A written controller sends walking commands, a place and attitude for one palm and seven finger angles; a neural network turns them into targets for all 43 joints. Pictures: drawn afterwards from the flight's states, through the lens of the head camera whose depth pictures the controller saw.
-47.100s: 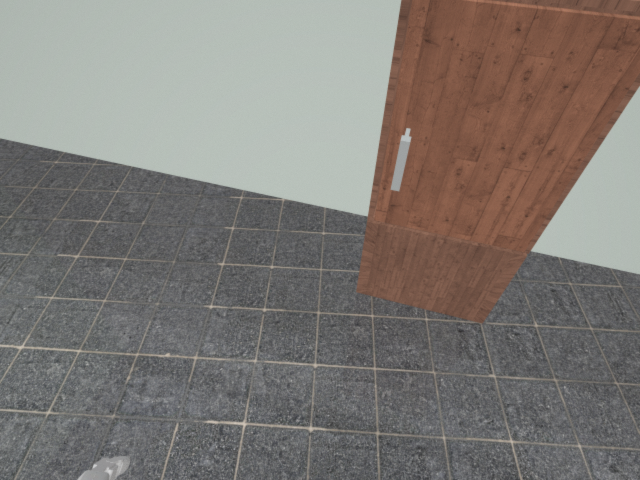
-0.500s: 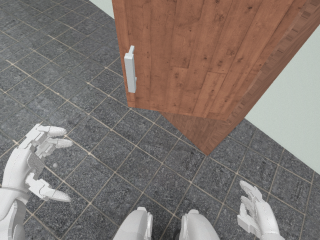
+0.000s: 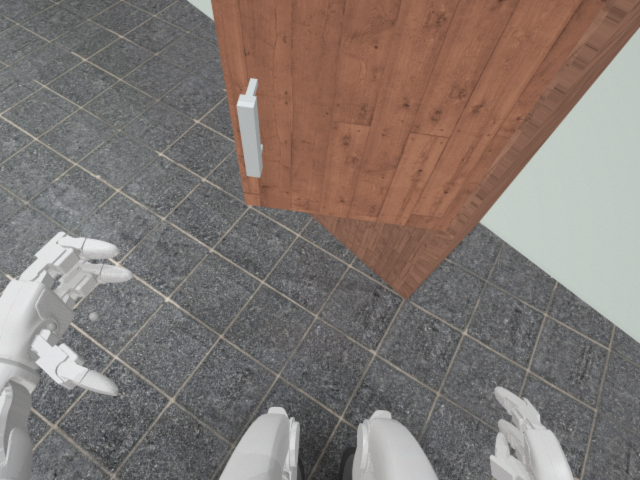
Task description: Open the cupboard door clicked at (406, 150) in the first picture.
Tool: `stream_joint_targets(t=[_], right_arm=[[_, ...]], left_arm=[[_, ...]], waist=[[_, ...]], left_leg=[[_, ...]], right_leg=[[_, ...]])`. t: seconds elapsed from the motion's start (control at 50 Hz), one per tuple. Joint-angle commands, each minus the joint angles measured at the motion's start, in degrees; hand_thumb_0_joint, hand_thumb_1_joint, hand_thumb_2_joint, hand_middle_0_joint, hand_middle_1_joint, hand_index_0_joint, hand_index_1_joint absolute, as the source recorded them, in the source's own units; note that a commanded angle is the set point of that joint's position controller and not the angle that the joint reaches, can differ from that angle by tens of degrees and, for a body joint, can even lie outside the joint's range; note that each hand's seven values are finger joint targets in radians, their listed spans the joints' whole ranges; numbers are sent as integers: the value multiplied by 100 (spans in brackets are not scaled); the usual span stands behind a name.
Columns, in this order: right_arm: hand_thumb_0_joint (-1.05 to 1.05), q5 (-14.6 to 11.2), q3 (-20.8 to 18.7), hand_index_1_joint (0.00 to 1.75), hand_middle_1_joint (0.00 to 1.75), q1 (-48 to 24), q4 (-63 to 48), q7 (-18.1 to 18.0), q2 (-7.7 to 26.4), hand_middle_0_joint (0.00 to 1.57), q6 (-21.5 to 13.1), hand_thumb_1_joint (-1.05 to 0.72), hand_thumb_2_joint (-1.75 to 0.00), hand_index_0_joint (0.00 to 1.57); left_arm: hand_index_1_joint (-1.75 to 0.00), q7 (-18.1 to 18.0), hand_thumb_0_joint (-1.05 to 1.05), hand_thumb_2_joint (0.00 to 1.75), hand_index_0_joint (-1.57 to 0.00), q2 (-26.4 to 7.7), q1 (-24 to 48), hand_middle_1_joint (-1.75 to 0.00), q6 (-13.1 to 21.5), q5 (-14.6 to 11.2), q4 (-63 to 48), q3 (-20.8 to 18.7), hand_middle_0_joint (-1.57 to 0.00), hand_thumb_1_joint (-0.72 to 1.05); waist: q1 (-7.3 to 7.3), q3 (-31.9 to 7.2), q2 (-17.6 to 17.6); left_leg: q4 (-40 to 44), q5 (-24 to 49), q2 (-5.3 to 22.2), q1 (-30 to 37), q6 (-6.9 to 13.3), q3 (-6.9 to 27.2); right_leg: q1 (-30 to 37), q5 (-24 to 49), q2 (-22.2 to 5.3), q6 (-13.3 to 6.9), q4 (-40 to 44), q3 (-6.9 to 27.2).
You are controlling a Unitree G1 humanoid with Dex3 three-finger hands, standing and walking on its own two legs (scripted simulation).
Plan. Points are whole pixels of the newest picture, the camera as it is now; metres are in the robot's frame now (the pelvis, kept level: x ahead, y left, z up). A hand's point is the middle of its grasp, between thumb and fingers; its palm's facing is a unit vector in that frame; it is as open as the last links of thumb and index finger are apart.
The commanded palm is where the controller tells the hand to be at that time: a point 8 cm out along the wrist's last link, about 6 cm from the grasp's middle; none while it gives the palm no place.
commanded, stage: raise the hand with hooked fingers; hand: left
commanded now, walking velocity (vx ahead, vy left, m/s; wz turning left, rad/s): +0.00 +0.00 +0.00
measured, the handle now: (253, 130) +0.59 +0.15 +0.01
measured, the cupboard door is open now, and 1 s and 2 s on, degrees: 39 39 39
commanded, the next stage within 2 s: move the hooked fingers beside the handle in 0.24 s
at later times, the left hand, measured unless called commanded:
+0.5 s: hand (109, 307) +0.29 +0.26 +0.03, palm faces -0.03 -1.00 -0.05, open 14.0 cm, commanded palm +0.28 +0.30 +0.03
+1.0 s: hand (148, 240) +0.38 +0.24 +0.02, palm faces -0.06 -1.00 -0.03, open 14.0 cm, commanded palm +0.37 +0.29 +0.03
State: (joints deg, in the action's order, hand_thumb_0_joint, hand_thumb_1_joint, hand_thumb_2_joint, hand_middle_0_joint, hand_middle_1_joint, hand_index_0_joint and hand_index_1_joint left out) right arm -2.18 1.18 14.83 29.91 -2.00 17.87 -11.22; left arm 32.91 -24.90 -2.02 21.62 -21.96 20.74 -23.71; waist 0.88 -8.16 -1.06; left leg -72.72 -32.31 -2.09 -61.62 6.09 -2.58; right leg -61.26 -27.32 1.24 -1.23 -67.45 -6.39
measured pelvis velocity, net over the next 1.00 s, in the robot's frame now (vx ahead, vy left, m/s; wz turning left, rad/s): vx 0.00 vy -0.02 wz -0.01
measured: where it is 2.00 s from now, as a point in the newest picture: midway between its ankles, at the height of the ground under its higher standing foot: outside the picture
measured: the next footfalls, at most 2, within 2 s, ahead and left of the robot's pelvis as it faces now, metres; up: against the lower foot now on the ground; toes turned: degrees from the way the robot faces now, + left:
none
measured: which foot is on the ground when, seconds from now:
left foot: down 0.00-1.00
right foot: down 0.00-1.00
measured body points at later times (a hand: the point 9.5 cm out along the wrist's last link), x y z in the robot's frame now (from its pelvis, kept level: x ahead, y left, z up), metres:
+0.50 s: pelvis +0.00 -0.02 -0.01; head +0.11 +0.01 +0.43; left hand +0.28 +0.31 +0.04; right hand +0.19 -0.27 -0.08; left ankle +0.02 +0.04 -0.63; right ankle +0.05 -0.12 -0.63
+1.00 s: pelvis +0.00 -0.02 -0.01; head +0.14 +0.01 +0.42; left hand +0.38 +0.30 +0.03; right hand +0.12 -0.29 -0.11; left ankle +0.02 +0.04 -0.63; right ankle +0.05 -0.12 -0.63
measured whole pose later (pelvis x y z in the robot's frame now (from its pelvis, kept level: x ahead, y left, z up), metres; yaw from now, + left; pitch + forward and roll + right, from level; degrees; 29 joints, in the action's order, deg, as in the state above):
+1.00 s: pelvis +0.00 -0.02 -0.01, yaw +0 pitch +24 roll -4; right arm -2.2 2.4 15.6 33.0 -2.3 17.9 -6.7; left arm 31.5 -28.3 20.8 22.4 -17.7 39.9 -24.5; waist 3.2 -8.5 -1.4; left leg -75.4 -33.3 -0.9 -66.7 5.4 -1.8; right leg -66.6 -28.2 2.4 -3.0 -70.1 -7.3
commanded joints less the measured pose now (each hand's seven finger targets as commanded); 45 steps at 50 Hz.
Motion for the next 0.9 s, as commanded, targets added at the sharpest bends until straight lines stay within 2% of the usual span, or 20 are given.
stream_joint_targets(t=[0.0,0.06,0.16,0.2,0.32,0.4,0.46,0.48,0.5,0.56,0.6,0.64,0.68,0.7,0.72,0.74,0.76,0.82,0.86,0.88], right_arm=[[0,-17,-430,30,30,59,-705,-23,958,20,-256,-90,-90,20],[0,-53,-417,30,30,-4,-730,-32,938,20,-232,-90,-90,20],[0,-93,-406,30,30,-1,-751,-64,942,20,-226,-90,-90,20],[0,-88,-397,30,30,6,-739,-77,931,20,-245,-90,-90,20],[0,-59,-359,30,30,-52,-697,-79,850,20,-268,-90,-90,20],[0,-47,-320,30,30,-23,-566,-126,885,20,-242,-90,-90,20],[0,-70,-310,30,30,-6,-530,-159,904,20,-224,-90,-90,20],[0,-64,-305,30,30,12,-528,-182,923,20,-227,-90,-90,20],[0,-65,-301,30,30,47,-494,-189,946,20,-206,-90,-90,20],[0,-69,-294,30,30,49,-513,-190,936,20,-156,-90,-90,20],[0,-62,-280,30,30,99,-549,-159,908,20,-103,-90,-90,20],[0,-67,-254,30,30,69,-518,-146,904,20,-27,-90,-90,20],[0,-58,-249,30,30,109,-532,-131,881,20,4,-90,-90,20],[0,-54,-239,30,30,159,-482,-120,902,20,51,-90,-90,20],[0,-62,-247,30,30,162,-472,-113,899,20,78,-90,-90,20],[0,-62,-253,30,30,199,-477,-110,912,20,109,-90,-90,20],[0,-65,-238,30,30,197,-470,-104,912,20,129,-90,-90,20],[0,-64,-254,30,30,305,-400,-88,949,20,157,-90,-90,20],[0,-57,-288,30,30,377,-367,-72,961,20,185,-90,-90,20],[0,-66,-281,30,30,411,-355,-88,980,20,193,-90,-90,20]], left_arm=[[-120,-178,0,30,-30,-1515,549,-120,501,-183,-1179,-776,-30,-50],[-120,-136,0,30,-30,-1299,487,-120,446,-201,-985,-599,-30,-50],[-120,23,0,30,-30,-1297,620,-120,286,-187,-895,-495,-30,-50],[-120,48,0,30,-30,-1385,717,-120,328,-217,-1001,-567,-30,-50],[-120,-13,0,30,-30,-1424,702,-120,494,-240,-1057,-637,-30,-50],[-120,-23,0,30,-30,-1450,1407,-120,487,-148,-783,-517,-30,-50],[-120,6,0,30,-30,-1282,1862,-120,406,-88,-542,-256,-30,-50],[-120,28,0,30,-30,-1332,2095,-120,387,-97,-533,-249,-30,-50],[-120,37,0,30,-30,-1514,2184,-120,363,-43,-455,-361,-30,-50],[-120,6,0,30,-30,-1683,2324,-120,298,21,-390,-442,-30,-50],[-120,-31,0,30,-30,-1795,2164,-120,255,29,-283,-595,-30,-50],[-120,-113,0,30,-30,-1880,2448,-120,228,54,-64,-655,-30,-50],[-120,-178,0,30,-30,-1815,2640,-120,222,55,77,-640,-30,-50],[-120,-195,0,30,-30,-1921,2674,-120,203,95,323,-738,-30,-50],[-120,-201,0,30,-30,-1946,2687,-120,211,100,441,-764,-30,-50],[-120,-210,0,30,-30,-1997,2610,-120,204,105,585,-842,-30,-50],[-120,-191,0,30,-30,-1916,2784,-120,206,139,695,-711,-30,-50],[-120,-109,0,30,-30,-1928,3334,-120,330,224,617,-547,-30,-50],[-120,-95,0,30,-30,-1909,3297,-120,376,242,651,-540,-30,-50],[-120,-62,0,30,-30,-1800,3558,-120,400,230,691,-372,-30,-50]], waist=[[-138,-2093,-787],[-63,-1906,-691],[-12,-1925,-541],[-18,-2063,-515],[-50,-2047,-554],[75,-1885,-665],[169,-1866,-621],[210,-1898,-583],[146,-2090,-615],[85,-2314,-559],[-29,-2518,-633],[34,-2347,-442],[69,-2357,-458],[60,-2341,-324],[64,-2301,-364],[61,-2312,-176],[117,-2236,-232],[180,-2457,-626],[173,-2622,-594],[286,-2587,-545]], left_leg=[[1384,2669,383,2143,-984,1290],[1406,2097,335,1867,-886,1228],[1343,1887,286,1649,-765,1110],[1281,2071,278,1718,-764,1093],[1139,2058,242,1512,-691,927],[1041,1845,256,1362,-668,926],[1041,1414,247,1271,-619,954],[981,1448,249,1237,-596,941],[964,1513,250,1262,-587,911],[933,1665,236,1236,-538,849],[923,2003,239,1313,-567,809],[894,1861,239,1039,-512,775],[829,1877,228,902,-485,737],[833,1819,239,826,-474,719],[806,1729,234,723,-449,673],[795,1712,234,617,-428,665],[767,1660,225,520,-402,629],[800,1864,270,916,-455,695],[822,2025,275,1110,-463,733],[794,2177,291,1196,-479,792]], right_leg=[[492,614,91,-121,395,193],[559,487,78,-103,487,220],[767,497,79,-99,612,281],[848,593,100,-114,615,304],[1039,673,102,-126,619,375],[782,567,102,-133,550,378],[627,352,71,-106,570,404],[625,383,86,-127,557,420],[735,427,70,-125,562,461],[958,563,42,-111,580,518],[1103,805,58,-125,546,531],[1165,785,55,-95,559,562],[1166,833,65,-102,507,568],[1224,826,69,-89,542,597],[1254,786,50,-78,570,653],[1332,805,50,-64,573,670],[1313,798,40,-57,599,718],[1097,913,60,-92,506,637],[1076,991,62,-85,522,611],[921,1061,99,-104,462,552]])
